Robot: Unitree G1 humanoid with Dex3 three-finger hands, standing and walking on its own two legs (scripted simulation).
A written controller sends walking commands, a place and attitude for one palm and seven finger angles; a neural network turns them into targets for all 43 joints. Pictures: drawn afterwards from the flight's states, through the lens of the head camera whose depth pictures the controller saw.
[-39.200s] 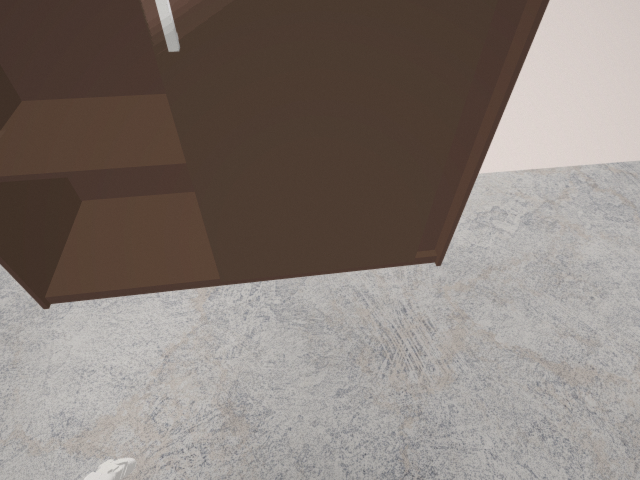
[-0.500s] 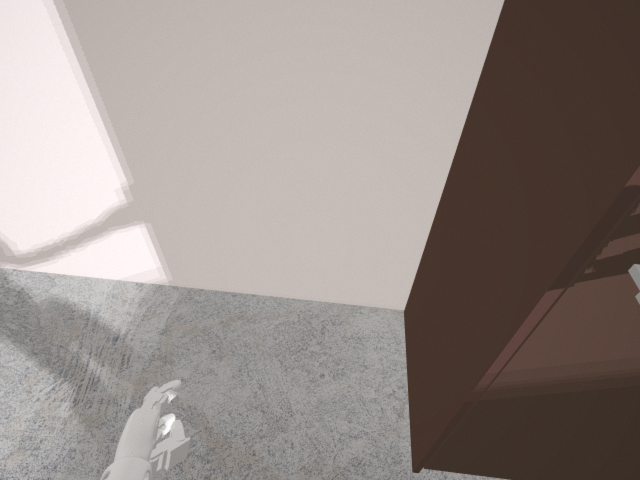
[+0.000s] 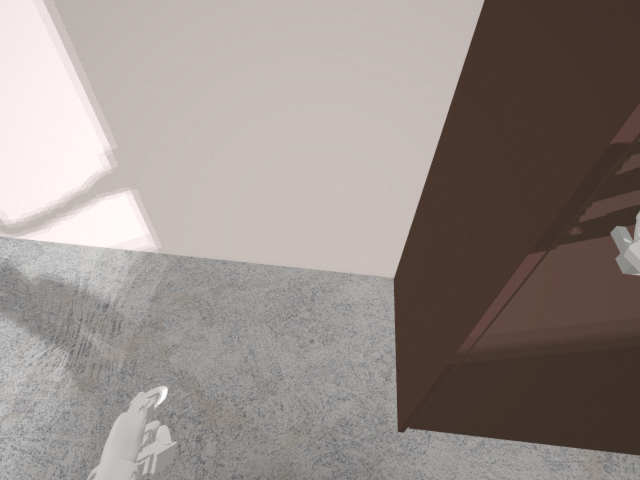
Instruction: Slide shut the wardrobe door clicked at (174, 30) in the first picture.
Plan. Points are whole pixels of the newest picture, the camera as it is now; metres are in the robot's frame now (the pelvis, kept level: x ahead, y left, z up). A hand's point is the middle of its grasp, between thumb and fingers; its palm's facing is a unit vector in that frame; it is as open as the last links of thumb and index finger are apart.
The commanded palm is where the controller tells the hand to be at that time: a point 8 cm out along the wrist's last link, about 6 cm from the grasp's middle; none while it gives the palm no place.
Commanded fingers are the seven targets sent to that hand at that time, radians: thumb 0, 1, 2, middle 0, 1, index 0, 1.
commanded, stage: stop walking and hold the door there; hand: right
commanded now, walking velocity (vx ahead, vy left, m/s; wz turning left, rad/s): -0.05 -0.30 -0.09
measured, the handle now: out of the picture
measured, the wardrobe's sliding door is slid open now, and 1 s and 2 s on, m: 0.00 0.00 0.00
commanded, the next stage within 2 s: loosen the grip on the handle in 1.30 s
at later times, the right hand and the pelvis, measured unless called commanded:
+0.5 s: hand out of the picture +0.31 -0.29 +0.19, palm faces +0.28 +0.94 -0.21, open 6.7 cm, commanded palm +0.28 -0.33 +0.21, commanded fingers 0.00 -0.90 -0.90 0.45 1.40 0.45 1.40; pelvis -0.06 -0.11 -0.01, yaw +1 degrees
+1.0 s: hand out of the picture +0.30 -0.29 +0.20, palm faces +0.12 +0.98 -0.18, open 7.1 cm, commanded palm +0.28 -0.31 +0.21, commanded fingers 0.00 -0.90 -0.90 0.45 1.40 0.45 1.40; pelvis -0.05 -0.16 +0.00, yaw +0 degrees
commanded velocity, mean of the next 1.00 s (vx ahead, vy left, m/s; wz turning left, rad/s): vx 0.00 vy -0.04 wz -0.06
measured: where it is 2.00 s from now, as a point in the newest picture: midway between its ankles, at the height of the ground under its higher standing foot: outside the picture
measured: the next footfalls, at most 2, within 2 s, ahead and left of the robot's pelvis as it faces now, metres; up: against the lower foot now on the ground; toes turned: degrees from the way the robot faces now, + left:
left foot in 0.36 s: -0.08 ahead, +0.09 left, +0.00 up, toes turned +11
right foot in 0.54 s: +0.02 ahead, -0.29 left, +0.00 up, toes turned -1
